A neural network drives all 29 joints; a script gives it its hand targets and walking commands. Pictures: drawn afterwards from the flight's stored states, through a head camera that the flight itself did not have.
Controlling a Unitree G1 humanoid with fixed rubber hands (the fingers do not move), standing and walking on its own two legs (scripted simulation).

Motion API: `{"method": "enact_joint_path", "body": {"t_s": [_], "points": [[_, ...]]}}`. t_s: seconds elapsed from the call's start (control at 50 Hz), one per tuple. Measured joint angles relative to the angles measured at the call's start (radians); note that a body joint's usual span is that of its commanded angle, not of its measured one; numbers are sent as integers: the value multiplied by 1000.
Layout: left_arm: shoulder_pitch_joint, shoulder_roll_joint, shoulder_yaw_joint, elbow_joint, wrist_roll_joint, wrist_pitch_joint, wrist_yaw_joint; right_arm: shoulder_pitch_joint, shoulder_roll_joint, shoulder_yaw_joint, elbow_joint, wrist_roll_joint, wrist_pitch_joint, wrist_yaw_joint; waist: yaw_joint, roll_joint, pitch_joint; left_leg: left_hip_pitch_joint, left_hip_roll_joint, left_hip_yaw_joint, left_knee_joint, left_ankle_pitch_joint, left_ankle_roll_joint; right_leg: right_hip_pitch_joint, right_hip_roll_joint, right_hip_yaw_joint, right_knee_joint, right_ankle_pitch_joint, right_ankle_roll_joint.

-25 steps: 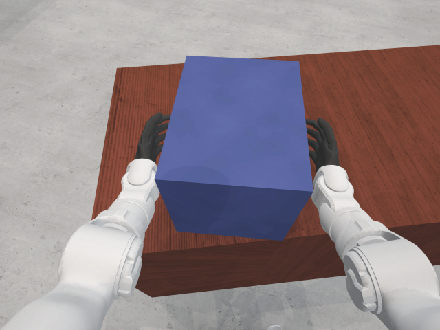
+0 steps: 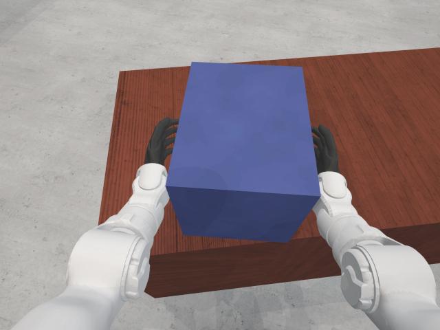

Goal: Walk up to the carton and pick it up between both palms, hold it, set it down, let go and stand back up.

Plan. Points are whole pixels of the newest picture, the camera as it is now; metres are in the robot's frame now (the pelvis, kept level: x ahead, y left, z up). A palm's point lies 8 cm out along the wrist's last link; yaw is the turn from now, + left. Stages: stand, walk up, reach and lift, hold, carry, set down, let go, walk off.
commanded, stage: reach and lift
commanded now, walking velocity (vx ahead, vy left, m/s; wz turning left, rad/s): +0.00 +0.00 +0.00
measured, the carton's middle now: (240, 154) +0.48 -0.06 -0.01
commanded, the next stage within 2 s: none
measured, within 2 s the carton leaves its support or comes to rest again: leaves its support in 1.42 s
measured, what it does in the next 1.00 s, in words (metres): stands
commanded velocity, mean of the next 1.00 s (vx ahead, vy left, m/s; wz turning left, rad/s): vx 0.00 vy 0.00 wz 0.00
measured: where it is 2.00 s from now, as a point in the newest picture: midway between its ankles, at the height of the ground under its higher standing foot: outside the picture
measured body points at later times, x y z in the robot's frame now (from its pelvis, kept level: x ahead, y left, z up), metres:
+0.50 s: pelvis +0.02 -0.01 +0.03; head +0.14 -0.01 +0.46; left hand +0.46 +0.11 +0.03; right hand +0.42 -0.21 +0.02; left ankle +0.02 +0.11 -0.70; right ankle +0.02 -0.15 -0.70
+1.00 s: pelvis +0.03 -0.02 +0.04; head +0.15 -0.01 +0.47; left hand +0.46 +0.11 +0.03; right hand +0.42 -0.21 +0.02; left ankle +0.02 +0.11 -0.70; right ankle +0.03 -0.15 -0.70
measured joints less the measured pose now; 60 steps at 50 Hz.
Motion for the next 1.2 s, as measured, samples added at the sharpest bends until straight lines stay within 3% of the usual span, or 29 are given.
{"method": "enact_joint_path", "body": {"t_s": [0.14, 0.28, 0.38, 0.78, 1.2], "points": [[7, -7, 70, 11, 51, -21, -10, 17, 15, -69, -19, -73, -9, 2, 2, -4, 24, 40, 0, 3, -27, 6, 2, 37, 1, 2, -25, 6, 0], [52, -23, 246, -7, 223, -86, -38, 106, 90, -298, -144, -311, -50, 19, -16, -3, 68, 124, -9, -14, -96, 29, -2, 131, -6, -18, -93, 20, -6], [101, -40, 305, -35, 299, -106, -45, 161, 125, -378, -187, -392, -81, 39, -15, 1, 86, 194, -8, -19, -156, 43, -8, 204, -4, -26, -158, 36, -11], [183, -75, 359, -171, 392, -72, -81, 244, 173, -416, -263, -453, -127, 24, 6, -33, 132, 320, -3, -22, -311, 97, -23, 327, 4, -35, -300, 81, -23], [227, -97, 337, -240, 396, -53, -75, 277, 167, -376, -277, -438, -138, 13, 18, -40, 117, 337, -1, -10, -354, 113, -22, 348, 8, -26, -363, 111, -22]]}}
